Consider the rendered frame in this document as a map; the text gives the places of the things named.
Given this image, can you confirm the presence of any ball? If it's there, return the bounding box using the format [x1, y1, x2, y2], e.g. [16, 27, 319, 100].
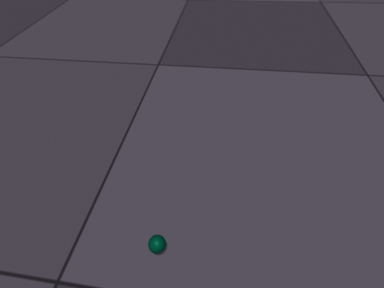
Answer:
[148, 235, 166, 253]

